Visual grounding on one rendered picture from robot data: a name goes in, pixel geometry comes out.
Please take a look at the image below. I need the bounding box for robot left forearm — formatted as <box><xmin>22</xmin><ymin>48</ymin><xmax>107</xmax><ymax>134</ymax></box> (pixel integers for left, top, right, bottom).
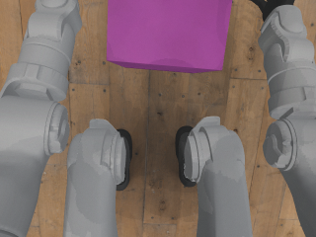
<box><xmin>0</xmin><ymin>0</ymin><xmax>83</xmax><ymax>102</ymax></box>

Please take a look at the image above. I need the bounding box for robot right hand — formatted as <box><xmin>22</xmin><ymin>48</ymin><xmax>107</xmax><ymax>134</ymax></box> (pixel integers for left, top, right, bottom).
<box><xmin>249</xmin><ymin>0</ymin><xmax>295</xmax><ymax>21</ymax></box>

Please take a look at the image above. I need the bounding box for left robot thigh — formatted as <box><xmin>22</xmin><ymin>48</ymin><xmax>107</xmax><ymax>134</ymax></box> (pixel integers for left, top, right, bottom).
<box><xmin>62</xmin><ymin>128</ymin><xmax>126</xmax><ymax>237</ymax></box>

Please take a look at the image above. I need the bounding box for robot right shin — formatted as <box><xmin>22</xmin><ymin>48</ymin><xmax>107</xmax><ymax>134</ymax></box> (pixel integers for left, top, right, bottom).
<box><xmin>184</xmin><ymin>116</ymin><xmax>245</xmax><ymax>182</ymax></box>

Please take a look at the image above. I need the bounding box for left robot upper arm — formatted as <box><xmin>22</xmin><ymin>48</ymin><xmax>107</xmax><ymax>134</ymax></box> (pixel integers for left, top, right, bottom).
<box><xmin>0</xmin><ymin>95</ymin><xmax>70</xmax><ymax>237</ymax></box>

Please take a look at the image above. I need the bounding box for robot right forearm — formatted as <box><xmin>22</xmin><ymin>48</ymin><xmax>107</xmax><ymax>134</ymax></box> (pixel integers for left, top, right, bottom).
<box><xmin>258</xmin><ymin>4</ymin><xmax>316</xmax><ymax>120</ymax></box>

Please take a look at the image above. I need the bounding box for carton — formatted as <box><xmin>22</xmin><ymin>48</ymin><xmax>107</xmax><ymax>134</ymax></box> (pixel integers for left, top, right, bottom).
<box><xmin>106</xmin><ymin>0</ymin><xmax>233</xmax><ymax>74</ymax></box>

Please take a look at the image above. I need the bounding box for right robot upper arm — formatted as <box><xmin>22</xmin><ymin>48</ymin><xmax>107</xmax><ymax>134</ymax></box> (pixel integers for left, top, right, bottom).
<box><xmin>263</xmin><ymin>118</ymin><xmax>316</xmax><ymax>237</ymax></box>

